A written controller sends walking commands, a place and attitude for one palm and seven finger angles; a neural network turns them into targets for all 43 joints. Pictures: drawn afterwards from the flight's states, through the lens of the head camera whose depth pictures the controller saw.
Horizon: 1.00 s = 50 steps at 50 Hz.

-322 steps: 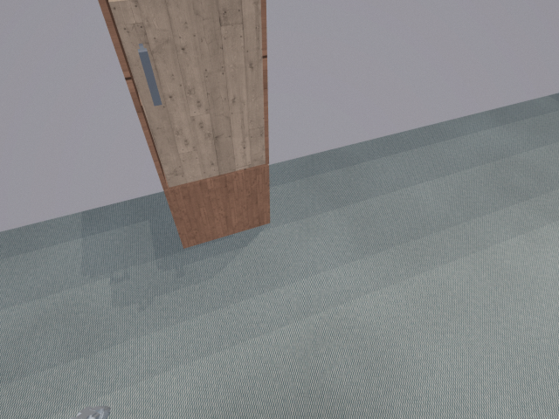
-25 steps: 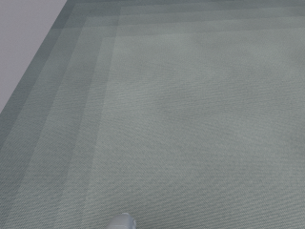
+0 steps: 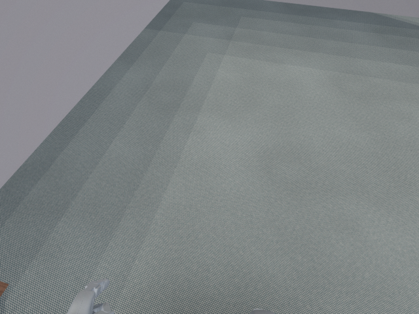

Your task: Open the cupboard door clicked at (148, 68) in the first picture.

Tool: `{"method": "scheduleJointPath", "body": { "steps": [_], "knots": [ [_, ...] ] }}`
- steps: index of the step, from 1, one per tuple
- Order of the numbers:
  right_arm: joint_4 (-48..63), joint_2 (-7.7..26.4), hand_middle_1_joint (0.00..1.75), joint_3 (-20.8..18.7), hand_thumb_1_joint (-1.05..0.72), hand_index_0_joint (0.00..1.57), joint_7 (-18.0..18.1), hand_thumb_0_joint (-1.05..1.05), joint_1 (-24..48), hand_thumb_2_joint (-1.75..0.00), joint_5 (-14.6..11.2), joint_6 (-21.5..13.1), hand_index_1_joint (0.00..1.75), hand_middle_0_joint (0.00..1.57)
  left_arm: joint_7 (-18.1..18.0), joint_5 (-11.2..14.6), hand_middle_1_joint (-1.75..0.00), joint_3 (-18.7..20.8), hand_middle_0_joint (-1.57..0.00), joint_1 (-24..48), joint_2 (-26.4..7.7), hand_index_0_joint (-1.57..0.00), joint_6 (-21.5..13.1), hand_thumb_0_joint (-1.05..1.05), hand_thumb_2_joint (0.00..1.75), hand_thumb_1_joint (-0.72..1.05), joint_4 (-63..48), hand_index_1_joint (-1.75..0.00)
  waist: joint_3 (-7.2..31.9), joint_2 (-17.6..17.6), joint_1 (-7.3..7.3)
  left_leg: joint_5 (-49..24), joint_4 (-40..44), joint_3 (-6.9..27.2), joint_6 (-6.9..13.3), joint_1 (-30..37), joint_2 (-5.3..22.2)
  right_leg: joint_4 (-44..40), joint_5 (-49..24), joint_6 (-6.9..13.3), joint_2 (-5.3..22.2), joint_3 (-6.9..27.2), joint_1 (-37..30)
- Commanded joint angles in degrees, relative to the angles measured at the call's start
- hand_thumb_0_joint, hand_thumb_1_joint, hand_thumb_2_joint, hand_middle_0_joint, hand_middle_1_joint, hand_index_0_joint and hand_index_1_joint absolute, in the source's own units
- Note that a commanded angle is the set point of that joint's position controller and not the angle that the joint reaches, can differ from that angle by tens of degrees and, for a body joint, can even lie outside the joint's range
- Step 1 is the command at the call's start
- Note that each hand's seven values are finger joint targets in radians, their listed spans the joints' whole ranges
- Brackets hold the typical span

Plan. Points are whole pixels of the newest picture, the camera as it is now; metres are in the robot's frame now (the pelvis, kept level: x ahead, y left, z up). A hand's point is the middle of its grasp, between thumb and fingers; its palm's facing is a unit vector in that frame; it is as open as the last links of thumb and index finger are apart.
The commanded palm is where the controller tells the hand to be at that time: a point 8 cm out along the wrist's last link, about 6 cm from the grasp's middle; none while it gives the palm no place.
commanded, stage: turn to face it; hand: left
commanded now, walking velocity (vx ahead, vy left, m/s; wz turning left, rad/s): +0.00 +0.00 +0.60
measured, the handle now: out of the picture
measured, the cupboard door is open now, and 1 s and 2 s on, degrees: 0 0 0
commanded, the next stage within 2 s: none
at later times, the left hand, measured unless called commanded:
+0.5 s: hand out of the picture -0.03 +0.22 -0.18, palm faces +0.36 -0.90 -0.24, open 7.4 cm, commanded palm none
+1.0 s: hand out of the picture +0.02 +0.25 -0.14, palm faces +0.57 -0.78 -0.25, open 7.4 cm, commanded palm none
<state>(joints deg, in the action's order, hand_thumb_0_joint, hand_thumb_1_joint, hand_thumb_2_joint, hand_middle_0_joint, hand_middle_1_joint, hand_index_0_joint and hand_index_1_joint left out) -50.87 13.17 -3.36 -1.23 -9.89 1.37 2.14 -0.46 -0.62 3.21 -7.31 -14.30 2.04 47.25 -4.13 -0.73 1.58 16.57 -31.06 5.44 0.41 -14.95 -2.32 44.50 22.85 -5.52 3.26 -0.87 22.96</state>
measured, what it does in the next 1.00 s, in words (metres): steps on the spot, turning left: right foot, then left foot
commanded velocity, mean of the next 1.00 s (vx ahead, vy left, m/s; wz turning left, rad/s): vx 0.00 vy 0.00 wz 0.60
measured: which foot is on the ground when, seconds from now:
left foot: down 0.00-0.04, up 0.06-0.48, down 0.50-1.00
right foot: up 0.00-0.02, down 0.04-0.50, up 0.52-1.00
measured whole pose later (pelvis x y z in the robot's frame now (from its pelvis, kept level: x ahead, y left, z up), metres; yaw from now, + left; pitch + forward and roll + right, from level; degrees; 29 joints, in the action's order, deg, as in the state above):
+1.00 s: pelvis +0.01 +0.00 +0.01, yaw +37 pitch +1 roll -1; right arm -52.7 12.4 -3.6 -0.6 -14.2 1.5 2.4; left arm -1.0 -0.3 2.9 -5.6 -13.2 2.5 48.6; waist -3.0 -0.9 3.4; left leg 11.8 -27.8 9.4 2.3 -16.5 -5.6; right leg 44.5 24.4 -5.0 1.3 0.5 21.1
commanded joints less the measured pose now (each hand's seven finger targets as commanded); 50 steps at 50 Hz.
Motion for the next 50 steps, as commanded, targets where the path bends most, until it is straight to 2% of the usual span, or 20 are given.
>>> {"method": "scheduleJointPath", "body": {
  "steps": [1,2,3,4,6,8,10,14,19,22,23,24,25,26,27,29,32,43,48,50],
  "knots": [
    [5.1,10.78,0.3,-3.84,-0.9,0.2,0.86,0.0,2.01,-0.9,-0.72,-1.04,0.3,0.2,-0.69,0.06,-0.3,1.89,-0.2,-8.11,-7.15,-0.2,-2.63,0.0,0.9,0.9,-3.24,-0.3,8.93,-3.74,-3.76,-22.47,-2.92,10.76,3.85,-3.92,8.34,-21.97,-14.27,1.15,1.13,0.37,-17.55],
    [5.93,6.43,0.3,-3.08,-0.9,0.2,0.47,0.0,-0.36,-0.9,-1.15,-1.2,0.3,0.2,-1.35,-0.95,-0.3,3.01,-0.2,-9.92,-12.61,-0.2,-3.3,0.0,0.9,0.9,-3.04,-0.3,11.02,12.45,-4.0,-1.12,-15.38,1.68,-0.91,-15.41,0.67,-26.1,-23.39,5.94,16.34,14.45,-27.32],
    [6.9,6.23,0.3,-3.18,-0.9,0.2,0.51,0.0,-0.88,-0.9,-0.88,-0.84,0.3,0.2,-1.44,-0.93,-0.3,3.08,-0.2,-10.07,-15.63,-0.2,-2.98,0.0,0.9,0.9,-3.66,-0.3,10.54,16.73,-3.82,19.53,-28.02,-2.1,-2.78,-18.3,-1.72,-26.3,-31.17,12.67,27.62,21.42,-22.55],
    [5.69,8.04,0.3,-3.58,-0.9,0.2,0.62,0.0,0.28,-0.9,-0.26,0.05,0.3,0.2,-1.7,-0.49,-0.3,2.98,-0.2,-8.3,-12.49,-0.2,-2.99,0.0,0.9,0.9,-3.59,-0.3,8.88,16.71,-4.13,17.76,-35.63,0.78,-2.14,-16.98,0.99,-27.09,-26.35,13.95,24.89,18.9,-16.75],
    [3.62,7.11,0.3,-3.51,-0.9,0.2,-0.15,0.0,-0.39,-0.9,-0.08,0.81,0.3,0.2,-1.58,-0.44,-0.3,1.61,-0.2,-2.07,-8.71,-0.2,-2.7,0.0,0.9,0.9,-4.54,-0.3,3.45,10.15,-1.02,9.16,-42.45,-1.48,-3.14,-18.46,2.93,-26.38,-22.02,12.27,18.6,8.86,-12.73],
    [2.43,6.23,0.3,-3.17,-0.9,0.2,-0.8,0.0,-1.47,-0.9,-0.17,1.28,0.3,0.2,-1.58,-0.61,-0.3,1.01,-0.2,-0.83,-6.76,-0.2,-2.81,0.0,0.9,0.9,-4.56,-0.3,2.24,10.36,-0.15,4.68,-42.07,-3.23,-3.93,-17.26,3.59,-26.16,-23.27,10.57,15.51,1.98,-10.99],
    [2.05,5.97,0.3,-2.96,-0.9,0.2,-0.92,0.0,-1.37,-0.9,-0.1,1.62,0.3,0.2,-1.7,-0.7,-0.3,1.04,-0.2,-2.57,-6.86,-0.2,-2.91,0.0,0.9,0.9,-3.87,-0.3,3.11,12.28,-0.87,4.15,-39.45,-4.7,-4.67,-17.48,3.93,-25.94,-25.16,10.63,15.4,-0.92,-13.81],
    [2.58,5.13,0.3,-2.28,-0.9,0.2,-0.97,0.0,2.81,-0.9,-0.3,1.6,0.3,0.2,-1.77,-0.99,-0.3,1.54,-0.2,-6.63,-8.6,-0.2,-2.6,0.0,0.9,0.9,-1.65,-0.3,3.78,10.87,-2.94,7.19,-29.86,-7.45,-5.07,-16.63,4.66,-24.92,-28.56,11.91,17.41,-2.95,-17.87],
    [3.32,4.24,0.3,-1.29,-0.9,0.2,-0.91,0.0,4.58,-0.9,-0.81,0.59,0.3,0.2,-1.51,-1.25,-0.3,2.51,-0.2,-8.3,-10.56,-0.2,-2.04,0.0,0.9,0.9,0.06,-0.3,5.87,13.4,-4.21,8.96,-14.85,-11.16,-3.68,-10.14,4.62,-20.65,-34.3,12.19,19.15,-5.8,-19.36],
    [3.07,5.2,0.3,-1.41,-0.9,0.2,-0.64,0.0,1.32,-0.9,-0.61,-0.09,0.3,0.2,-1.11,-0.92,-0.3,2.94,-0.2,-7.87,-10.92,-0.2,-1.45,0.0,0.9,0.9,0.72,-0.3,6.99,11.88,-2.21,1.77,-2.94,-13.16,-2.36,-2.09,3.6,-14.76,-31.24,9.06,18.25,-9.19,-16.15],
    [2.57,7.07,0.3,-1.98,-0.9,0.2,-0.7,0.0,-1.65,-0.9,-0.52,-0.49,0.3,0.2,-0.9,-0.47,-0.3,2.92,-0.2,-7.52,-10.26,-0.2,-1.15,0.0,0.9,0.9,0.77,-0.3,8.27,6.92,-0.35,-5.53,4.56,-11.31,-1.56,5.99,4.58,-7.93,-26.51,6.74,17.25,-10.31,-10.74],
    [2.23,13.5,0.3,-3.48,-0.9,0.2,-0.37,0.0,-6.01,-0.9,-0.14,-1.28,0.3,0.2,-0.55,0.04,-0.3,2.74,-0.2,-8.21,-7.47,-0.2,-0.85,0.0,0.9,0.9,-0.77,-0.3,11.46,-8.75,2.04,-20.71,9.03,5.51,3.93,16.32,16.28,5.73,-8.68,2.35,10.84,-12.47,2.02],
    [1.28,18.23,0.3,-4.45,-0.9,0.2,0.1,0.0,-9.75,-0.9,-0.5,-1.14,0.3,0.2,-0.45,-0.08,-0.3,1.37,-0.2,-4.84,-4.3,-0.2,-0.77,0.0,0.9,0.9,-3.71,-0.3,11.07,-19.41,3.78,-41.84,10.23,17.48,10.98,17.91,27.06,16.54,18.2,-0.29,4.98,-8.82,12.1],
    [-0.31,16.91,0.3,-4.22,-0.9,0.2,0.86,0.0,-11.1,-0.9,-0.56,-1.2,0.3,0.2,-1.14,-0.49,-0.3,1.41,-0.2,-1.74,-5.69,-0.2,0.08,0.0,0.9,0.9,-3.59,-0.3,11.85,-15.46,4.72,-35.53,9.86,16.34,11.76,15.32,26.23,21.97,15.71,0.46,5.13,-2.16,12.1],
    [0.66,15.74,0.3,-3.88,-0.9,0.2,1.48,0.0,-7.86,-0.9,-0.4,-1.15,0.3,0.2,-0.99,-0.18,-0.3,1.83,-0.2,-0.44,-5.16,-0.2,0.03,0.0,0.9,0.9,-2.85,-0.3,9.01,-14.1,3.48,-28.6,10.37,15.18,11.18,12.18,23.46,24.48,11.36,0.55,5.08,-0.76,13.85],
    [2.77,12.19,0.3,-2.56,-0.9,0.2,1.64,0.0,-0.44,-0.9,-0.22,-1.41,0.3,0.2,-0.11,-0.36,-0.3,2.26,-0.2,-2.43,-5.56,-0.2,-0.07,0.0,0.9,0.9,-0.51,-0.3,4.71,-7.83,-0.09,-21.11,12.09,8.98,8.39,5.57,17.87,24.98,1.72,0.26,5.46,-0.03,11.33],
    [3.02,11.05,0.3,-2.18,-0.9,0.2,1.66,0.0,-0.15,-0.9,-0.54,-1.99,0.3,0.2,0.01,-0.48,-0.3,2.39,-0.2,-4.95,-5.84,-0.2,-0.05,0.0,0.9,0.9,0.95,-0.3,5.74,-6.48,-0.91,-24.52,12.61,6.34,7.26,6.91,14.62,22.71,-2.39,-0.4,4.3,0.04,9.23],
    [1.95,11.37,0.3,-3.36,-0.9,0.2,1.59,0.0,-5.07,-0.9,-0.04,-1.26,0.3,0.2,-0.79,0.0,-0.3,1.67,-0.2,2.38,-4.94,-0.2,-0.54,0.0,0.9,0.9,-2.96,-0.3,6.08,-6.95,1.49,-25.0,10.68,17.44,10.57,9.32,14.56,8.92,2.1,-0.57,0.81,1.84,7.49],
    [2.32,11.62,0.3,-3.77,-0.9,0.2,1.56,0.0,-4.04,-0.9,0.1,-0.85,0.3,0.2,-1.15,0.46,-0.3,1.21,-0.2,0.84,-4.37,-0.2,-1.07,0.0,0.9,0.9,-3.75,-0.3,8.26,-8.37,0.46,-31.05,7.6,20.93,10.0,6.46,12.39,-2.29,2.17,0.84,-2.42,1.63,-1.0],
    [2.7,11.36,0.3,-3.89,-0.9,0.2,1.44,0.0,-2.92,-0.9,-0.1,-0.66,0.3,0.2,-1.34,0.75,-0.3,1.36,-0.2,-2.11,-4.72,-0.2,-1.41,0.0,0.9,0.9,-3.25,-0.3,9.37,-8.43,-0.94,-30.16,6.02,21.04,8.21,3.24,10.42,-10.43,-2.7,1.42,-3.32,1.1,-7.63]
  ]
}}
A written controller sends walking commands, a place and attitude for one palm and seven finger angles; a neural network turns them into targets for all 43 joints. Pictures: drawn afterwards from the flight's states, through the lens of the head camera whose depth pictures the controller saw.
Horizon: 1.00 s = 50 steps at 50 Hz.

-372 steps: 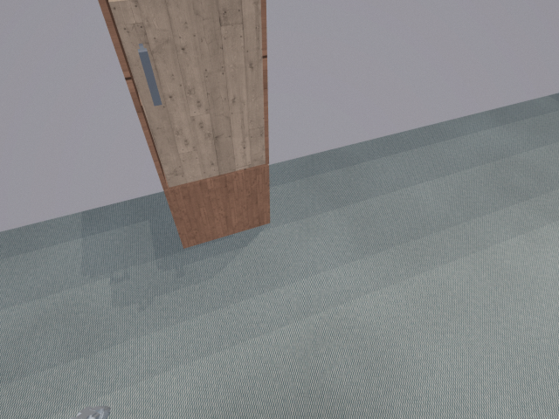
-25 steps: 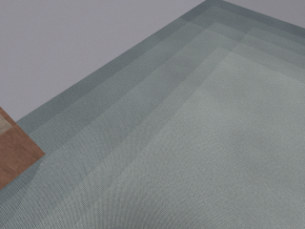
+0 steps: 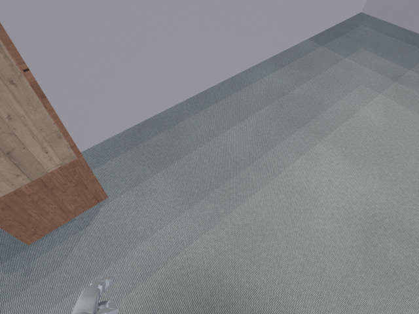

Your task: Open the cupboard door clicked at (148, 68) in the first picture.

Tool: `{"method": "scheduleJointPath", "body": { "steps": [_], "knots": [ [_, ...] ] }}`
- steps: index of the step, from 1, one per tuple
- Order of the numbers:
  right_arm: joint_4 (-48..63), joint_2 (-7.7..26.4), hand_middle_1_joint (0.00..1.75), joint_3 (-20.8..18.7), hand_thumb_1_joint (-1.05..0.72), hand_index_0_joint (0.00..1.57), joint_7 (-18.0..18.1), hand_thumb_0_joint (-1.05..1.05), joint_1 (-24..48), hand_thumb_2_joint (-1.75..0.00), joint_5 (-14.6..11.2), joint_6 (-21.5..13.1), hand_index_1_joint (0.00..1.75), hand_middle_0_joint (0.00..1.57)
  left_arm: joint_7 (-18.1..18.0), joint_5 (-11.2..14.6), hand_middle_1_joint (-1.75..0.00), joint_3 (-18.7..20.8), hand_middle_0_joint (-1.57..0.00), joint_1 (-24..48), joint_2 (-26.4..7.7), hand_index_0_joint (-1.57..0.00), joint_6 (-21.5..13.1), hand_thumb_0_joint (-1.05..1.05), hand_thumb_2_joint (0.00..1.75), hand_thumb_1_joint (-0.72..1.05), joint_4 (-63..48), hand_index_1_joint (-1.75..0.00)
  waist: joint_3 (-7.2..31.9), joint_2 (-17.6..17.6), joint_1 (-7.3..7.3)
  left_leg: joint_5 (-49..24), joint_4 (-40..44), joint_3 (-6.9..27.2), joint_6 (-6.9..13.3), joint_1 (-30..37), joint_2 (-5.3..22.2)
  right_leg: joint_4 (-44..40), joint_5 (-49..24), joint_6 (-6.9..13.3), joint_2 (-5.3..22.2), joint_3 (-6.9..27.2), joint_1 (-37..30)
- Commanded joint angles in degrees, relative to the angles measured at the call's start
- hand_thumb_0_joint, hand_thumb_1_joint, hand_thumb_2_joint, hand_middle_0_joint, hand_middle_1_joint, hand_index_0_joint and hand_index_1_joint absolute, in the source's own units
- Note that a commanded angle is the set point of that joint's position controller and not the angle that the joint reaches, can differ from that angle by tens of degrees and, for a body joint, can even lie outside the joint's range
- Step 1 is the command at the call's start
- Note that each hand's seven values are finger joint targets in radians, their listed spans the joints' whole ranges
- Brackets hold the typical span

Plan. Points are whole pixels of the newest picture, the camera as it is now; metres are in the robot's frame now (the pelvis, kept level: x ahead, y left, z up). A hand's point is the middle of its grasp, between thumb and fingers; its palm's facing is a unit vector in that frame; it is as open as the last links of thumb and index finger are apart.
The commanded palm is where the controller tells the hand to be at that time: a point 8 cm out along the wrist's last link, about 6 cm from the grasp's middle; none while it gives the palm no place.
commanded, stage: turn to face it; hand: left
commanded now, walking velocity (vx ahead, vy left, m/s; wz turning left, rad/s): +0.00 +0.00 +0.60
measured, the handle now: out of the picture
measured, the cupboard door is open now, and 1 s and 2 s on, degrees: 0 0 0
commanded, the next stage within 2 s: take the last steps up to it in 1.14 s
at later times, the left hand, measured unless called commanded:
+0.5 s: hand out of the picture -0.06 +0.20 -0.17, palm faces +0.35 -0.90 -0.27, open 7.4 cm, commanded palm none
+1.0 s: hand out of the picture -0.04 +0.25 -0.15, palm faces +0.55 -0.80 -0.25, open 7.4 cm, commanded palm none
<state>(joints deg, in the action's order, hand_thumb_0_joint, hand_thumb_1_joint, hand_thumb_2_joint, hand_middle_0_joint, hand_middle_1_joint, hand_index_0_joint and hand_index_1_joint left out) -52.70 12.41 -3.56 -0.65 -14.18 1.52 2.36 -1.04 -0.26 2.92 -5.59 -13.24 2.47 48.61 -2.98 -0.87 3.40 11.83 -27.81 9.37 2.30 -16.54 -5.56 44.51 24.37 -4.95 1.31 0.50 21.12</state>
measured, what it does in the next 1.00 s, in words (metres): steps on the spot, turning left: right foot, then left foot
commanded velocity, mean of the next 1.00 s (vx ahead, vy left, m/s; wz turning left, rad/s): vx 0.00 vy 0.00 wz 0.51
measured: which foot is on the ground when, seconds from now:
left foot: down 0.00-0.06, up 0.08-0.52, down 0.54-1.00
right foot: up 0.00-0.04, down 0.06-0.54, up 0.56-1.00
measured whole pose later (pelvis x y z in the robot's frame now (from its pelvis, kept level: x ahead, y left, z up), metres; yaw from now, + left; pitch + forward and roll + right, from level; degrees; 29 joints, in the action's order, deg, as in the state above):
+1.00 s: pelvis -0.03 +0.01 +0.00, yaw +34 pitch +0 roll -1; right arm -52.9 11.3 -2.4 -0.5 -12.8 1.5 2.0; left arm -1.0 -0.6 2.8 -7.9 -13.4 2.7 50.6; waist -2.9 -0.6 2.1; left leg 11.5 -26.7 6.0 2.8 -14.5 -4.2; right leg 47.9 25.0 -4.9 2.7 -1.0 21.6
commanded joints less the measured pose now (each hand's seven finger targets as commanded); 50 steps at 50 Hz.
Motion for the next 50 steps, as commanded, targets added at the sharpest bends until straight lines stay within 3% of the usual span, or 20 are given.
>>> {"method": "scheduleJointPath", "body": {
  "steps": [1,2,3,4,7,9,11,15,22,25,26,27,28,30,31,32,34,37,45,50],
  "knots": [
    [4.88,11.37,0.3,-3.67,-0.9,0.2,0.76,0.0,2.04,-0.9,-0.54,-0.82,0.3,0.2,-0.97,0.39,-0.3,1.85,-0.2,-5.92,-6.4,-0.2,-2.11,0.0,0.9,0.9,-4.11,-0.3,8.47,-6.85,-4.0,-21.0,1.1,16.81,4.66,0.55,12.22,-17.67,-9.48,1.17,-0.72,-0.2,-12.05],
    [5.11,9.48,0.3,-3.42,-0.9,0.2,0.51,0.0,1.84,-0.9,-1.03,-0.95,0.3,0.2,-1.22,0.08,-0.3,2.32,-0.2,-8.29,-8.66,-0.2,-2.72,0.0,0.9,0.9,-3.78,-0.3,9.35,-1.53,-5.14,-11.45,-3.82,13.68,1.59,-6.69,9.32,-25.57,-13.64,2.29,4.6,4.16,-21.13],
    [6.14,5.69,0.3,-2.87,-0.9,0.2,0.21,0.0,0.22,-0.9,-1.52,-1.06,0.3,0.2,-1.72,-0.94,-0.3,3.33,-0.2,-8.72,-14.17,-0.2,-3.35,0.0,0.9,0.9,-3.99,-0.3,9.43,15.61,-4.97,11.84,-16.73,0.91,-3.74,-18.39,0.72,-29.68,-18.5,8.09,21.22,20.24,-27.94],
    [6.56,7.71,0.3,-3.49,-0.9,0.2,0.35,0.0,0.3,-0.9,-0.5,-0.73,0.3,0.2,-1.53,-0.87,-0.3,2.81,-0.2,-7.98,-14.79,-0.2,-2.7,0.0,0.9,0.9,-4.59,-0.3,7.71,13.37,-4.51,21.95,-28.79,-2.92,-4.58,-18.01,0.61,-28.62,-21.28,13.63,28.26,21.04,-19.13],
    [3.18,7.47,0.3,-3.64,-0.9,0.2,-0.64,0.0,0.04,-0.9,-0.03,1.03,0.3,0.2,-1.1,-0.4,-0.3,1.48,-0.2,-1.28,-8.54,-0.2,-2.95,0.0,0.9,0.9,-5.44,-0.3,0.01,9.03,-1.25,11.64,-43.23,-4.0,-5.36,-17.15,4.73,-28.44,-18.64,10.89,17.89,8.05,-8.84],
    [2.34,6.72,0.3,-3.29,-0.9,0.2,-1.11,0.0,-0.68,-0.9,-0.15,1.33,0.3,0.2,-0.98,-0.51,-0.3,1.04,-0.2,-2.15,-6.98,-0.2,-3.34,0.0,0.9,0.9,-5.01,-0.3,-0.46,10.92,-1.18,7.91,-44.24,-5.97,-6.38,-17.02,5.49,-26.97,-26.52,9.37,15.25,1.88,-9.92],
    [2.47,6.97,0.3,-3.07,-0.9,0.2,-1.1,0.0,0.92,-0.9,-0.19,1.56,0.3,0.2,-1.14,-0.61,-0.3,1.13,-0.2,-5.53,-7.39,-0.2,-3.45,0.0,0.9,0.9,-3.72,-0.3,0.7,12.07,-2.46,7.9,-43.64,-6.72,-7.02,-17.36,6.06,-25.85,-31.46,10.0,15.84,0.7,-13.12],
    [3.11,6.47,0.3,-2.51,-0.9,0.2,-1.2,0.0,5.29,-0.9,-0.29,1.91,0.3,0.2,-1.2,-1.02,-0.3,1.71,-0.2,-8.79,-9.07,-0.2,-3.13,0.0,0.9,0.9,-2.16,-0.3,0.23,10.85,-4.07,10.07,-38.19,-8.77,-7.4,-16.83,7.1,-25.99,-28.53,11.25,17.74,-1.04,-14.9],
    [4.76,5.43,0.3,-0.91,-0.9,0.2,-1.2,0.0,10.08,-0.9,-1.01,0.47,0.3,0.2,-0.85,-1.53,-0.3,2.83,-0.2,-11.74,-12.09,-0.2,-2.32,0.0,0.9,0.9,-0.22,-0.3,3.75,14.53,-6.2,13.82,-17.36,-14.6,-5.63,-7.98,6.76,-20.27,-38.03,11.89,20.2,-5.63,-17.72],
    [4.21,7.22,0.3,-1.09,-0.9,0.2,-0.94,0.0,5.28,-0.9,-0.78,-0.56,0.3,0.2,-0.5,-0.91,-0.3,3.22,-0.2,-11.23,-12.57,-0.2,-1.79,0.0,0.9,0.9,0.47,-0.3,6.62,11.24,-3.35,2.41,-0.45,-16.31,-4.14,3.84,5.99,-10.91,-35.84,7.41,18.97,-10.72,-14.48],
    [3.39,11.22,0.3,-2.14,-0.9,0.2,-0.89,0.0,1.15,-0.9,-0.58,-1.2,0.3,0.2,-0.25,-0.45,-0.3,3.07,-0.2,-11.28,-11.19,-0.2,-1.55,0.0,0.9,0.9,-0.1,-0.3,9.66,2.64,-0.82,-8.11,4.8,-10.1,-1.91,15.31,10.59,-0.17,-27.7,4.41,16.71,-12.17,-5.55],
    [3.35,18.42,0.3,-3.97,-0.9,0.2,-0.6,0.0,-2.34,-0.9,-0.34,-1.57,0.3,0.2,0.35,-0.06,-0.3,2.12,-0.2,-10.71,-6.91,-0.2,-1.45,0.0,0.9,0.9,-2.8,-0.3,10.43,-17.14,0.87,-32.93,5.52,12.04,6.31,24.08,27.57,13.52,10.32,-0.52,8.07,-12.71,12.71],
    [1.52,19.78,0.3,-3.99,-0.9,0.2,-0.19,0.0,-6.5,-0.9,-0.96,-1.12,0.3,0.2,-0.35,-0.8,-0.3,1.26,-0.2,-5.85,-7.49,-0.2,-0.6,0.0,0.9,0.9,-4.33,-0.3,11.18,-13.66,2.8,-35.67,5.23,12.52,9.91,20.59,30.4,19.55,16.0,-0.1,7.1,-5.75,12.91],
    [2.69,16.36,0.3,-3.23,-0.9,0.2,1.13,0.0,-1.49,-0.9,-0.59,-1.3,0.3,0.2,-0.47,-0.36,-0.3,1.77,-0.2,-3.1,-7.38,-0.2,-0.65,0.0,0.9,0.9,-3.22,-0.3,6.53,-11.92,1.37,-28.56,5.89,10.18,9.93,14.46,25.67,24.27,9.03,-0.14,7.19,-1.83,14.73],
    [3.61,14.06,0.3,-2.44,-0.9,0.2,1.23,0.0,2.26,-0.9,-0.43,-1.4,0.3,0.2,-0.08,-0.47,-0.3,2.04,-0.2,-3.89,-7.38,-0.2,-0.68,0.0,0.9,0.9,-2.07,-0.3,4.17,-9.25,-0.63,-25.98,6.78,6.88,8.47,11.15,22.48,24.28,4.18,-0.24,7.22,-1.31,13.52],
    [4.52,13.06,0.3,-1.86,-0.9,0.2,1.15,0.0,5.01,-0.9,-0.45,-1.55,0.3,0.2,0.17,-0.54,-0.3,2.08,-0.2,-5.9,-7.44,-0.2,-0.66,0.0,0.9,0.9,-1.07,-0.3,3.62,-7.94,-2.26,-24.21,7.28,4.4,7.32,9.4,20.48,23.73,1.24,-0.35,6.98,-1.63,11.62],
    [5.01,12.35,0.3,-1.62,-0.9,0.2,1.02,0.0,5.88,-0.9,-0.54,-1.85,0.3,0.2,0.41,-0.68,-0.3,2.11,-0.2,-7.42,-7.46,-0.2,-0.56,0.0,0.9,0.9,-0.05,-0.3,3.83,-6.55,-3.01,-21.25,8.67,2.53,6.41,7.29,18.28,22.09,-1.6,-0.54,6.28,-1.71,8.9],
    [4.91,12.12,0.3,-1.76,-0.9,0.2,0.91,0.0,4.86,-0.9,-0.68,-1.83,0.3,0.2,0.24,-0.81,-0.3,2.02,-0.2,-7.38,-7.36,-0.2,-0.35,0.0,0.9,0.9,-0.26,-0.3,4.12,-5.93,-2.83,-15.77,10.16,4.53,6.79,7.83,17.74,19.37,-3.5,-1.02,5.42,-1.34,9.22],
    [3.49,11.31,0.3,-2.33,-0.9,0.2,1.13,0.0,0.1,-0.9,-0.17,-1.51,0.3,0.2,-0.23,-0.43,-0.3,1.38,-0.2,-1.66,-5.4,-0.2,-0.89,0.0,0.9,0.9,-2.85,-0.3,4.86,-6.79,-0.77,-19.97,8.19,11.08,8.93,10.79,18.29,8.74,1.0,-0.66,2.94,-0.74,7.61],
    [2.95,10.59,0.3,-2.43,-0.9,0.2,1.16,0.0,0.96,-0.9,-0.01,-1.2,0.3,0.2,-0.6,0.1,-0.3,0.92,-0.2,-4.66,-4.14,-0.2,-1.44,0.0,0.9,0.9,-2.25,-0.3,6.01,-7.49,-2.48,-23.87,5.63,12.97,7.92,5.7,16.29,-5.25,-1.31,0.96,-0.16,-1.68,-3.37]
  ]
}}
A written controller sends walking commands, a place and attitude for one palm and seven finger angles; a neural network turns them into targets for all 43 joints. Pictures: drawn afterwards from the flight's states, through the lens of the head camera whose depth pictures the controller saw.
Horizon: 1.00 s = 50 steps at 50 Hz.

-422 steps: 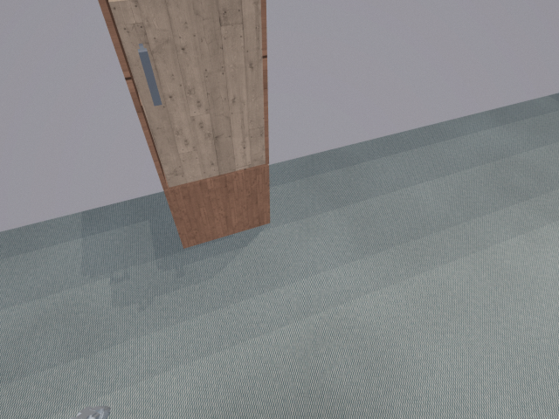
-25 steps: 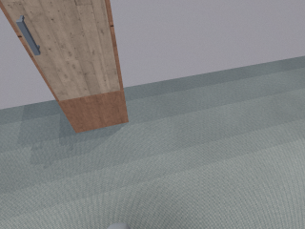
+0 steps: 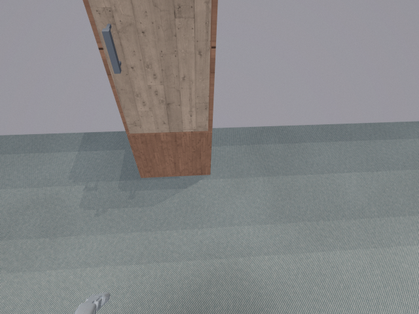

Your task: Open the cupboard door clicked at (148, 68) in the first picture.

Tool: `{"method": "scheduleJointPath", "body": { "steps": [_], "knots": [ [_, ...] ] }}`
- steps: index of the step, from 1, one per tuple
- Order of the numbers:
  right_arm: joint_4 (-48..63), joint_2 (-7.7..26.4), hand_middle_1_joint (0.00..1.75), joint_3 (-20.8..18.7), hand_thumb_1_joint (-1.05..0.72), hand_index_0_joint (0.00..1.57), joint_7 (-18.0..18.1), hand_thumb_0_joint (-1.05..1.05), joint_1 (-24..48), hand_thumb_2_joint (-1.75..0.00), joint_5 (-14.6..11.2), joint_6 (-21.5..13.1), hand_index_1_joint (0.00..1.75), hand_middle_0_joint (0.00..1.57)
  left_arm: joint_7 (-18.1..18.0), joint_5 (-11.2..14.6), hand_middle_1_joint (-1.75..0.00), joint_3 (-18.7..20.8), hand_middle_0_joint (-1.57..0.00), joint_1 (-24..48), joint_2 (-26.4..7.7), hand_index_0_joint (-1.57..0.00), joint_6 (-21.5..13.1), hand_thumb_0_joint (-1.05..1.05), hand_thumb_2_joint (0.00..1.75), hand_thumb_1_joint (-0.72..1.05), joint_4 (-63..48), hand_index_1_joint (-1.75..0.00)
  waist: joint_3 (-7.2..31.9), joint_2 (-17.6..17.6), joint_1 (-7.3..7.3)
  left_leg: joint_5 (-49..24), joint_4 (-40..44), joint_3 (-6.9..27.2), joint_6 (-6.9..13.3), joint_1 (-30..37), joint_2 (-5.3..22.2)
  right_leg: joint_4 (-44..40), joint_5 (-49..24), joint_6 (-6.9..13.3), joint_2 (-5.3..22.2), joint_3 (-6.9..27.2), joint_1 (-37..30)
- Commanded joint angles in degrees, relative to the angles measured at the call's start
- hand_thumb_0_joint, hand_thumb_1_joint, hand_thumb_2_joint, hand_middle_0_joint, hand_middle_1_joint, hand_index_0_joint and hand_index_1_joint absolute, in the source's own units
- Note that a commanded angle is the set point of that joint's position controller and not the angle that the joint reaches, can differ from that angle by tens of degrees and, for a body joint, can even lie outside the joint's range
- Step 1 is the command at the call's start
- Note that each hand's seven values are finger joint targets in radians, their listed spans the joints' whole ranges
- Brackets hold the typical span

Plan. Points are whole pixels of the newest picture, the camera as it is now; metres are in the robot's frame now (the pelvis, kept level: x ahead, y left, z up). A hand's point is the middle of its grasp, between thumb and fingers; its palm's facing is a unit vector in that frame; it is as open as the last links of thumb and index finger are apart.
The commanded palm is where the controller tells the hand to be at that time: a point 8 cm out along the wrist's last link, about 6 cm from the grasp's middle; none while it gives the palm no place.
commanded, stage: turn to face it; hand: left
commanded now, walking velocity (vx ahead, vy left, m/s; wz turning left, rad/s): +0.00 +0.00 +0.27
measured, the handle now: (113, 49) +0.88 +0.34 +0.04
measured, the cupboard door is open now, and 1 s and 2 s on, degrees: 0 0 0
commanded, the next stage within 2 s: take the last steps up to it in 0.14 s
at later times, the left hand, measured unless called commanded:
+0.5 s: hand out of the picture -0.07 +0.18 -0.17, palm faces +0.27 -0.94 -0.22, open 7.4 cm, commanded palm none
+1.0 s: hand out of the picture +0.14 +0.28 -0.17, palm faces +0.20 -0.97 -0.16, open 7.4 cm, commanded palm none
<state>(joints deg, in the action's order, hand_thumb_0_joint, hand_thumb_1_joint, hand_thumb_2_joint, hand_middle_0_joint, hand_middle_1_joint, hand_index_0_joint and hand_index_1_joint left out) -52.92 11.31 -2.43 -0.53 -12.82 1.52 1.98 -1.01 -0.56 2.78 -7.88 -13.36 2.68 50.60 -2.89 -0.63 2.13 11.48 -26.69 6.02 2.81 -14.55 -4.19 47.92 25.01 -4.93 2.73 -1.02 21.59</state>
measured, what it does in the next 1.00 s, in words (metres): walks ahead: right foot, then left foot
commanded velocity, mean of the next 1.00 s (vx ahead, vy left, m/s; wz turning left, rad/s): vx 0.23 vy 0.03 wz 0.08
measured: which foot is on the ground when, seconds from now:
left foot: down 0.00-0.10, up 0.12-0.56, down 0.58-1.00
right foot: up 0.00-0.08, down 0.10-0.58, up 0.60-1.00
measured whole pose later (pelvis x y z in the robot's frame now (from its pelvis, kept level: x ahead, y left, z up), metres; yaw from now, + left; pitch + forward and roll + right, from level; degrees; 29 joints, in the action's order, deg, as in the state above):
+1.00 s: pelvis +0.10 +0.09 +0.00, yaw +11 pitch -2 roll +0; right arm -65.7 6.7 -0.9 1.9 -27.8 1.0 -3.8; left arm 0.8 -1.3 2.9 -10.7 -10.1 0.9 59.6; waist -1.5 1.5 1.8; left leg 19.2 -15.2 -7.0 3.7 5.7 -3.1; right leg 54.3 10.5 -1.5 5.7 -5.1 34.0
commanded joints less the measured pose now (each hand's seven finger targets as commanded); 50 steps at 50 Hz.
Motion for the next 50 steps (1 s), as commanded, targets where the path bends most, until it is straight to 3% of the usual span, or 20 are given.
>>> {"method": "scheduleJointPath", "body": {
  "steps": [1,3,4,5,7,9,11,13,20,23,26,27,28,29,30,31,34,37,44,50],
  "knots": [
    [3.07,11.39,0.3,-3.53,-0.9,0.2,1.03,0.0,-0.06,-0.9,-0.16,-0.78,0.3,0.2,-0.76,0.44,-0.3,1.12,-0.2,-3.85,-4.06,-0.2,-1.9,0.0,0.9,0.9,-3.65,-0.3,6.4,-7.39,-1.99,-22.79,3.27,16.02,6.52,2.28,13.97,-13.61,-5.53,1.17,-1.89,-0.43,-7.31],
    [2.73,9.28,0.3,-3.2,-0.9,0.2,0.72,0.0,-0.15,-0.9,-0.92,-0.99,0.3,0.2,-1.15,0.2,-0.3,1.47,-0.2,-7.12,-6.22,-0.2,-2.93,0.0,0.9,0.9,-2.58,-0.3,7.81,-2.57,-3.64,-14.47,-1.85,13.32,2.17,-4.83,10.08,-27.75,-15.6,2.06,1.54,2.14,-19.11],
    [3.22,5.69,0.3,-2.59,-0.9,0.2,0.44,0.0,-1.28,-0.9,-1.39,-1.25,0.3,0.2,-1.61,-0.57,-0.3,2.18,-0.2,-8.47,-10.19,-0.2,-3.52,0.0,0.9,0.9,-2.09,-0.3,8.3,9.23,-3.75,1.67,-11.02,4.91,-1.87,-14.35,3.68,-30.73,-20.02,5.87,13.93,13.6,-25.79],
    [4.37,5.16,0.3,-2.77,-0.9,0.2,0.51,0.0,-0.63,-0.9,-1.05,-0.91,0.3,0.2,-1.4,-0.9,-0.3,2.39,-0.2,-8.46,-12.85,-0.2,-3.38,0.0,0.9,0.9,-2.55,-0.3,6.3,14.46,-4.06,20.57,-22.17,-1.36,-4.12,-17.1,-0.81,-31.42,-26.2,12.35,24.09,20.25,-20.28],
    [2.66,7.08,0.3,-3.7,-0.9,0.2,0.49,0.0,0.15,-0.9,-0.35,1.04,0.3,0.2,-1.51,-0.45,-0.3,2.39,-0.2,-4.22,-10.27,-0.2,-3.19,0.0,0.9,0.9,-3.26,-0.3,2.04,11.43,-2.68,18.73,-37.0,0.39,-4.18,-15.65,2.18,-33.32,-18.23,14.95,20.6,18.05,-9.23],
    [0.38,6.28,0.3,-3.5,-0.9,0.2,-0.04,0.0,-1.89,-0.9,-0.28,1.41,0.3,0.2,-1.41,-0.42,-0.3,1.53,-0.2,-0.65,-7.14,-0.2,-3.19,0.0,0.9,0.9,-3.43,-0.3,-0.95,7.55,-0.48,12.14,-41.56,-1.27,-4.84,-16.02,3.91,-32.08,-18.68,12.38,15.59,8.84,-7.53],
    [-0.44,5.69,0.3,-3.21,-0.9,0.2,-0.1,0.0,-2.19,-0.9,-0.31,1.36,0.3,0.2,-1.32,-0.52,-0.3,1.33,-0.2,-2.6,-6.19,-0.2,-3.58,0.0,0.9,0.9,-2.45,-0.3,-0.22,9.49,-1.17,10.13,-41.25,-2.62,-5.75,-15.94,4.4,-31.17,-22.78,11.63,14.12,5.59,-9.24],
    [-0.74,5.45,0.3,-2.88,-0.9,0.2,-0.12,0.0,-1.14,-0.9,-0.31,1.19,0.3,0.2,-1.21,-0.61,-0.3,1.38,-0.2,-6.13,-6.17,-0.2,-3.88,0.0,0.9,0.9,-0.76,-0.3,0.43,10.43,-2.54,10.05,-38.34,-3.63,-6.28,-16.08,4.86,-31.31,-23.42,11.42,14.36,5.28,-12.43],
    [1.02,4.62,0.3,-1.98,-0.9,0.2,-1.49,0.0,7.24,-0.9,-0.06,-0.09,0.3,0.2,-0.52,-1.34,-0.3,2.18,-0.2,-15.64,-7.98,-0.2,-4.99,0.0,0.9,0.9,4.99,-0.3,-1.22,10.05,-6.97,11.79,-24.06,-7.79,-5.91,-17.71,7.62,-36.45,-4.79,12.19,18.04,8.45,-18.02],
    [1.46,3.72,0.3,-1.53,-0.9,0.2,-1.85,0.0,7.43,-0.9,-0.44,-0.68,0.3,0.2,-0.29,-1.66,-0.3,2.24,-0.2,-15.75,-8.67,-0.2,-5.03,0.0,0.9,0.9,6.69,-0.3,-1.69,11.74,-6.36,13.27,-16.2,-9.76,-4.76,-11.52,7.31,-36.7,-1.86,12.03,18.57,6.95,-14.19],
    [-0.48,2.98,0.3,-0.93,-0.9,0.2,-1.48,0.0,1.02,-0.9,-0.56,-1.85,0.3,0.2,0.02,-1.33,-0.3,2.29,-0.2,-13.59,-8.8,-0.2,-4.5,0.0,0.9,0.9,7.35,-0.3,0.18,10.84,-3.04,7.03,-2.61,-14.08,-3.93,3.46,4.63,-31.92,-1.08,9.29,14.4,0.7,-6.98],
    [-2.06,4.34,0.3,-1.15,-0.9,0.2,-1.02,0.0,-2.66,-0.9,-0.62,-2.3,0.3,0.2,0.12,-1.02,-0.3,1.99,-0.2,-12.99,-7.66,-0.2,-4.21,0.0,0.9,0.9,7.58,-0.3,0.94,6.96,-1.22,5.1,2.21,-14.68,-3.92,12.42,4.39,-28.41,1.13,7.78,12.54,-1.36,-1.14],
    [-3.25,7.87,0.3,-2.07,-0.9,0.2,-0.34,0.0,-7.86,-0.9,-0.57,-2.69,0.3,0.2,0.39,-0.79,-0.3,1.44,-0.2,-12.61,-5.18,-0.2,-3.96,0.0,0.9,0.9,7.12,-0.3,2.69,-3.49,1.39,10.9,5.83,-6.91,-2.13,21.52,10.19,-18.1,4.32,5.49,8.66,-4.47,7.31],
    [-4.65,13.71,0.3,-3.43,-0.9,0.2,0.23,0.0,-13.64,-0.9,-0.01,-2.84,0.3,0.2,0.73,-0.64,-0.3,0.47,-0.2,-11.33,-0.79,-0.2,-3.66,0.0,0.9,0.9,5.27,-0.3,2.11,-19.73,4.03,21.64,13.77,11.88,2.84,23.15,23.92,-1.31,9.63,2.65,1.43,-10.89,16.89],
    [-5.32,14.76,0.3,-3.38,-0.9,0.2,0.61,0.0,-15.39,-0.9,-0.05,-2.71,0.3,0.2,0.48,-1.13,-0.3,0.04,-0.2,-7.39,-1.54,-0.2,-3.57,0.0,0.9,0.9,3.58,-0.3,-0.13,-17.19,5.02,27.01,18.04,17.28,6.56,18.08,27.77,7.35,10.31,3.71,2.0,-5.73,19.38],
    [-5.63,12.94,0.3,-2.9,-0.9,0.2,1.2,0.0,-13.42,-0.9,-0.05,-2.91,0.3,0.2,0.53,-1.21,-0.3,0.16,-0.2,-4.89,-1.2,-0.2,-3.49,0.0,0.9,0.9,3.83,-0.3,-3.05,-14.14,4.24,27.23,19.19,17.38,7.0,14.33,27.27,13.45,6.72,4.36,3.4,-2.75,21.09],
    [-4.23,6.84,0.3,-0.76,-0.9,0.2,1.58,0.0,-6.36,-0.9,-0.52,-4.26,0.3,0.2,1.77,-1.29,-0.3,0.32,-0.2,-9.9,-0.78,-0.2,-3.59,0.0,0.9,0.9,7.9,-0.3,-6.71,-6.0,-0.91,12.51,19.2,4.56,4.56,6.97,20.83,17.04,-6.49,3.9,5.57,-1.75,16.3],
    [-5.18,4.78,0.3,-0.69,-0.9,0.2,1.84,0.0,-7.74,-0.9,-0.99,-5.51,0.3,0.2,1.56,-1.2,-0.3,0.41,-0.2,-12.86,-0.01,-0.2,-2.94,0.0,0.9,0.9,9.2,-0.3,-4.49,-4.92,-2.46,-2.27,18.4,-1.92,4.58,9.32,18.58,17.19,-11.57,2.56,4.87,-1.92,15.68],
    [-9.13,3.4,0.3,0.0,-0.9,0.2,2.77,0.0,-14.4,-0.9,-1.04,-6.66,0.3,0.2,1.57,-0.69,-0.3,0.86,-0.2,-5.15,0.3,-0.2,-2.7,0.0,0.9,0.9,6.24,-0.3,-5.92,-3.91,-2.03,-22.26,16.31,-3.48,5.34,15.89,19.84,12.87,-14.77,2.32,4.62,-1.57,21.86],
    [-12.64,2.78,0.3,0.15,-0.9,0.2,3.29,0.0,-20.94,-0.9,-0.23,-6.74,0.3,0.2,2.12,-0.45,-0.3,0.16,-0.2,5.94,2.1,-0.2,-3.6,0.0,0.9,0.9,2.24,-0.3,-8.4,-4.57,0.9,-32.02,13.53,-4.29,6.04,20.37,20.28,-0.29,-13.68,4.84,2.93,-4.37,20.63]
  ]
}}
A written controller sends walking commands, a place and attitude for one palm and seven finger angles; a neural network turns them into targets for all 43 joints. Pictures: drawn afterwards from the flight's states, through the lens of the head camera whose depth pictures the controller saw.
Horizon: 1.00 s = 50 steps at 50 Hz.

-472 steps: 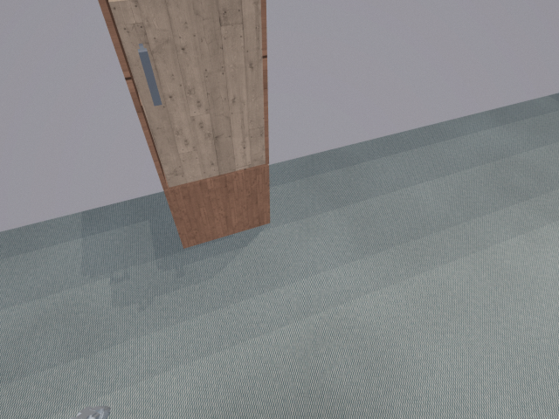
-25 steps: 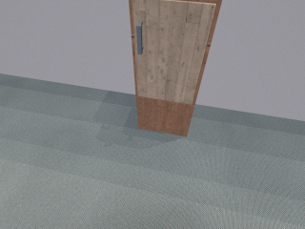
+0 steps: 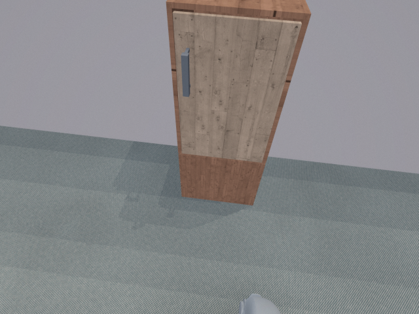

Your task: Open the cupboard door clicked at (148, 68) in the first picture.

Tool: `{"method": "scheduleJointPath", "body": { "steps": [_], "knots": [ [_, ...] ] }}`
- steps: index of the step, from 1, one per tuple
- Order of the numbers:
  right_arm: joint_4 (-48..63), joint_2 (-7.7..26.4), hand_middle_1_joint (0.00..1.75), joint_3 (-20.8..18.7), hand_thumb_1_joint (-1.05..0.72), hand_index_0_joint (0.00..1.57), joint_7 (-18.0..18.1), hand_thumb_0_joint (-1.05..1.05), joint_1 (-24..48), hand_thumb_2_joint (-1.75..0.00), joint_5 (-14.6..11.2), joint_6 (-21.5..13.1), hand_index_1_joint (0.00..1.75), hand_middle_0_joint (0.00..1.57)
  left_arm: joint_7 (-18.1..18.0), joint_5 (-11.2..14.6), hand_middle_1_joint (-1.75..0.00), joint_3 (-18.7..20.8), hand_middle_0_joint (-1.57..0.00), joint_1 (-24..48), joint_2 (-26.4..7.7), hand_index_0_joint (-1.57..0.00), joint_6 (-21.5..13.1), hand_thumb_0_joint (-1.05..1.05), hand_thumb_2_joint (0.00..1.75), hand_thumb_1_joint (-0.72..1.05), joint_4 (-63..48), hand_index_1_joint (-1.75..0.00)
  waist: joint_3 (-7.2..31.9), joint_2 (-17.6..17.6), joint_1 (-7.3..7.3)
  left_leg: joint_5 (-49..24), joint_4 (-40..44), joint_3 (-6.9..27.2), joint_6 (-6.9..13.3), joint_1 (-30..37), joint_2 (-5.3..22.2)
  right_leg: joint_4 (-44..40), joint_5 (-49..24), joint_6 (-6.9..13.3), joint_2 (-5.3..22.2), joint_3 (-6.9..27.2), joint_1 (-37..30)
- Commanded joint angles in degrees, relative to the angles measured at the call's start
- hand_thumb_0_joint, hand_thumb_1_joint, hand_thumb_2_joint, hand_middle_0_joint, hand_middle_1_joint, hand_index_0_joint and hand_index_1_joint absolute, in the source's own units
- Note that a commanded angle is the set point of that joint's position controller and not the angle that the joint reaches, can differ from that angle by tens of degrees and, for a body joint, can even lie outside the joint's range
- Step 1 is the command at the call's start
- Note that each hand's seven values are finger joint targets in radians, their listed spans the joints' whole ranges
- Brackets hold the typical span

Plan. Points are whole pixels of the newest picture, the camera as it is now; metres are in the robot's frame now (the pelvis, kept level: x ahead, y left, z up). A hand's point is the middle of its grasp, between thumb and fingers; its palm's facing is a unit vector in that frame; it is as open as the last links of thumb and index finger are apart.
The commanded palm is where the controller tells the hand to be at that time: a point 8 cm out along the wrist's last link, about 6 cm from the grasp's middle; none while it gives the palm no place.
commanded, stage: take the last steps up to it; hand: left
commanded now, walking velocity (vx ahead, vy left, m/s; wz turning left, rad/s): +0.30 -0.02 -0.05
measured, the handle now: (186, 72) +0.81 +0.10 +0.05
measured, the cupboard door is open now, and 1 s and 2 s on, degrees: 0 0 0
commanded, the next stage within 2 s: come to a stop and stand still in 0.42 s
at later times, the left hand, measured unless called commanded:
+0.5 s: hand (145, 295) +0.20 +0.15 -0.17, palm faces +0.06 -0.98 -0.21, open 7.2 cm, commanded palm none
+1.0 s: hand (145, 264) +0.27 +0.16 -0.17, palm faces +0.03 -0.96 -0.27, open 7.4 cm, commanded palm none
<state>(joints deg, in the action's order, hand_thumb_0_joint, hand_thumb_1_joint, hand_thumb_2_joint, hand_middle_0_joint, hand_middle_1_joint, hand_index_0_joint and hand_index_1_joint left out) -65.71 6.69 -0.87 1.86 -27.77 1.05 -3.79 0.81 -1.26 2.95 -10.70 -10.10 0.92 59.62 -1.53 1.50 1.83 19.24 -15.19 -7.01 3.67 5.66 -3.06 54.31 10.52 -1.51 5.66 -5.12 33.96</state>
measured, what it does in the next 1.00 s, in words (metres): walks ahead: right foot, then left foot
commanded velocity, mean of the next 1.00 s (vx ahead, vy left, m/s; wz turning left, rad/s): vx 0.03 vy -0.02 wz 0.01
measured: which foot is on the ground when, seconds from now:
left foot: down 0.00-0.16, up 0.18-0.60, down 0.62-1.00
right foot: up 0.00-0.14, down 0.16-0.68, up 0.70-1.00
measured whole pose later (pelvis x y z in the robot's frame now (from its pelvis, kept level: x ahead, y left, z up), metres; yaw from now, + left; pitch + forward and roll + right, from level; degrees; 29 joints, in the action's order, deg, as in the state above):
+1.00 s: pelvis +0.21 -0.04 -0.01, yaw -2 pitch -1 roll +0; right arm -58.5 10.3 -3.5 1.6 -7.4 1.5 1.5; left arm -1.4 -1.1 3.6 -11.9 -11.8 1.7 56.8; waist -4.0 -1.0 -0.1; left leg 9.2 -29.4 -5.7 -1.5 -19.2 5.6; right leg 41.1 22.5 -1.2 3.0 -2.8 17.8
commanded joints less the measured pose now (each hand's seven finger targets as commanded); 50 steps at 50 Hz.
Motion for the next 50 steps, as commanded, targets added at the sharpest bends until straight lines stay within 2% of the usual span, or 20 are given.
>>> {"method": "scheduleJointPath", "body": {
  "steps": [1,4,6,7,8,9,11,13,15,20,26,29,31,33,36,42,46,48,49,50],
  "knots": [
    [-0.21,7.61,0.3,-1.47,-0.9,0.2,0.94,0.0,-6.3,-0.9,0.37,-0.87,0.3,0.2,0.34,0.31,-0.3,-0.11,-0.2,9.74,-1.06,-0.2,-2.01,0.0,0.9,0.9,-7.21,-0.3,-9.6,-7.32,1.49,-42.09,0.84,7.94,5.01,0.03,18.99,-9.4,1.61,2.11,-0.58,-0.81,6.02],
    [-0.7,8.9,0.3,-1.67,-0.9,0.2,0.95,0.0,-6.04,-0.9,0.21,-0.5,0.3,0.2,-0.01,0.28,-0.3,-0.03,-0.2,4.42,-1.34,-0.2,-2.72,0.0,0.9,0.9,-6.12,-0.3,-6.19,-7.26,-1.39,-61.6,-7.32,5.41,3.97,-2.71,18.05,-15.72,4.37,4.79,-5.78,-4.53,-8.22],
    [-0.09,10.26,0.3,-2.09,-0.9,0.2,0.76,0.0,-3.13,-0.9,-0.45,-0.44,0.3,0.2,-0.36,-0.05,-0.3,0.89,-0.2,-9.34,-3.85,-0.2,-3.67,0.0,0.9,0.9,-1.94,-0.3,1.06,-6.99,-7.72,-60.31,-22.33,2.65,1.3,-7.24,15.17,-23.1,-2.71,6.05,-7.11,-5.06,-26.05],
    [0.64,8.41,0.3,-2.12,-0.9,0.2,0.1,0.0,-3.05,-0.9,-1.08,-0.64,0.3,0.2,-0.95,-0.43,-0.3,1.99,-0.2,-16.68,-8.23,-0.2,-4.51,0.0,0.9,0.9,0.51,-0.3,5.69,-2.2,-10.35,-43.8,-36.91,1.48,-0.57,-20.35,12.1,-23.75,-9.57,9.7,1.96,4.78,-41.35],
    [2.15,4.86,0.3,-1.76,-0.9,0.2,-0.02,0.0,-5.46,-0.9,-1.76,-0.93,0.3,0.2,-1.56,0.03,-0.3,3.16,-0.2,-21.36,-13.22,-0.2,-4.86,0.0,0.9,0.9,1.26,-0.3,11.35,8.98,-9.37,9.04,-57.93,0.37,-2.76,-34.91,2.28,-29.83,-22.97,17.81,20.55,30.95,-50.34],
    [3.14,6.25,0.3,-2.17,-0.9,0.2,-0.03,0.0,-3.04,-0.9,-1.58,-0.45,0.3,0.2,-1.63,1.06,-0.3,3.33,-0.2,-18.63,-14.05,-0.2,-4.47,0.0,0.9,0.9,0.49,-0.3,10.63,4.12,-8.71,12.23,-64.83,7.16,-1.27,-35.51,4.21,-35.77,-14.94,20.02,22.25,31.76,-43.06],
    [4.61,4.86,0.3,-2.52,-0.9,0.2,-0.67,0.0,2.49,-0.9,-0.47,0.72,0.3,0.2,-1.87,1.03,-0.3,1.96,-0.2,-7.88,-8.58,-0.2,-4.25,0.0,0.9,0.9,-2.12,-0.3,-1.34,-0.45,-4.89,3.43,-65.08,9.32,-1.28,-38.03,8.79,-41.52,3.69,15.94,17.74,25.37,-24.75],
    [3.61,2.57,0.3,-2.27,-0.9,0.2,-1.12,0.0,0.42,-0.9,0.25,2.25,0.3,0.2,-2.34,0.58,-0.3,0.71,-0.2,-3.21,-4.42,-0.2,-4.73,0.0,0.9,0.9,-2.61,-0.3,-3.9,-1.02,-0.93,-0.45,-58.45,8.7,-2.37,-34.17,10.58,-43.95,4.18,12.4,13.29,15.47,-15.19],
    [3.19,1.66,0.3,-2.04,-0.9,0.2,-1.33,0.0,-1.68,-0.9,0.54,3.15,0.3,0.2,-2.23,0.33,-0.3,0.28,-0.2,-3.05,-3.29,-0.2,-5.11,0.0,0.9,0.9,-2.36,-0.3,-1.96,1.95,0.83,-1.88,-51.55,6.61,-3.76,-31.72,10.73,-43.85,-1.42,10.76,10.13,8.45,-13.3],
    [6.17,1.65,0.3,-1.87,-0.9,0.2,-2.14,0.0,4.73,-0.9,0.44,3.3,0.3,0.2,-1.68,0.26,-0.3,0.47,-0.2,-5.57,-4.17,-0.2,-5.47,0.0,0.9,0.9,-1.48,-0.3,-2.08,3.6,-0.2,-6.19,-37.44,3.78,-5.2,-31.96,10.28,-44.0,-5.05,11.02,7.96,5.79,-15.5],
    [8.89,3.78,0.3,-1.74,-0.9,0.2,-2.53,0.0,14.81,-0.9,0.16,1.9,0.3,0.2,-1.61,-0.08,-0.3,0.7,-0.2,-9.55,-6.0,-0.2,-5.01,0.0,0.9,0.9,0.99,-0.3,-3.34,4.59,-2.94,-4.7,-23.88,2.67,-4.8,-28.75,8.41,-40.83,-8.13,11.16,10.16,7.89,-21.61],
    [6.23,4.54,0.3,-0.83,-0.9,0.2,-1.46,0.0,11.49,-0.9,-0.03,1.04,0.3,0.2,-2.35,0.43,-0.3,-0.29,-0.2,-9.45,-3.53,-0.2,-3.79,0.0,0.9,0.9,2.11,-0.3,-0.01,1.14,-1.36,-19.82,-9.67,3.57,-5.06,-14.6,7.8,-30.28,-16.83,6.6,4.81,3.26,-21.18],
    [5.23,9.62,0.3,-1.24,-0.9,0.2,-0.48,0.0,9.29,-0.9,-0.07,0.82,0.3,0.2,-3.02,0.77,-0.3,-1.62,-0.2,-14.01,-0.46,-0.2,-2.98,0.0,0.9,0.9,2.94,-0.3,5.17,-7.56,-2.24,-48.35,-11.41,10.99,-0.34,-5.33,18.49,-26.11,-0.2,2.01,-0.17,1.18,-18.18],
    [5.05,11.01,0.3,-1.22,-0.9,0.2,0.69,0.0,12.75,-0.9,-0.71,1.85,0.3,0.2,-3.24,1.02,-0.3,-1.93,-0.2,-14.35,-1.33,-0.2,-1.56,0.0,0.9,0.9,4.08,-0.3,4.32,-14.66,-2.49,-52.95,-7.44,13.49,3.36,-8.66,21.92,-21.84,11.96,0.15,-1.26,0.03,-19.98],
    [5.39,12.11,0.3,-2.37,-0.9,0.2,1.88,0.0,12.6,-0.9,-0.5,3.11,0.3,0.2,-3.02,0.42,-0.3,-0.97,-0.2,-11.84,-3.81,-0.2,0.33,0.0,0.9,0.9,2.09,-0.3,1.81,-11.91,-1.25,-59.0,-5.57,15.4,7.0,-8.75,24.36,-8.23,20.32,0.32,-1.55,3.25,-13.09],
    [8.28,12.71,0.3,-4.69,-0.9,0.2,1.64,0.0,15.55,-0.9,0.07,4.33,0.3,0.2,-2.49,0.13,-0.3,1.19,-0.2,-8.45,-2.96,-0.2,1.51,0.0,0.9,0.9,-2.45,-0.3,7.77,-8.01,-1.0,-47.67,-7.2,11.99,7.59,-8.87,24.17,4.75,18.98,-0.52,-2.64,5.6,-7.8],
    [9.95,12.87,0.3,-4.93,-0.9,0.2,0.65,0.0,19.26,-0.9,0.54,4.53,0.3,0.2,-2.08,0.28,-0.3,1.08,-0.2,-8.52,-1.86,-0.2,1.51,0.0,0.9,0.9,-4.03,-0.3,6.87,-12.37,-1.99,-30.63,-5.44,10.94,5.64,-16.48,22.13,-6.55,16.42,0.23,-2.15,3.3,-14.64],
    [10.09,12.0,0.3,-4.59,-0.9,0.2,-0.05,0.0,20.65,-0.9,0.43,4.74,0.3,0.2,-2.13,0.22,-0.3,0.8,-0.2,-11.7,-1.75,-0.2,0.55,0.0,0.9,0.9,-2.82,-0.3,5.96,-12.23,-3.94,-16.43,-6.66,10.02,3.14,-21.84,18.9,-18.18,9.63,0.48,-2.86,1.33,-21.97],
    [9.98,10.7,0.3,-4.25,-0.9,0.2,-0.45,0.0,20.46,-0.9,0.13,4.92,0.3,0.2,-2.24,0.05,-0.3,0.7,-0.2,-13.76,-2.55,-0.2,0.01,0.0,0.9,0.9,-1.65,-0.3,5.65,-8.74,-4.81,-6.68,-8.78,8.5,0.72,-25.95,15.37,-26.32,3.72,0.17,-3.15,0.65,-27.22],
    [10.05,7.21,0.3,-3.63,-0.9,0.2,-0.89,0.0,19.11,-0.9,-0.5,5.16,0.3,0.2,-2.56,-0.52,-0.3,0.76,-0.2,-13.38,-5.96,-0.2,-0.69,0.0,0.9,0.9,-1.66,-0.3,3.22,1.37,-4.65,3.93,-15.36,5.04,-2.9,-30.09,9.69,-35.02,6.31,1.33,2.62,7.86,-27.23]
  ]
}}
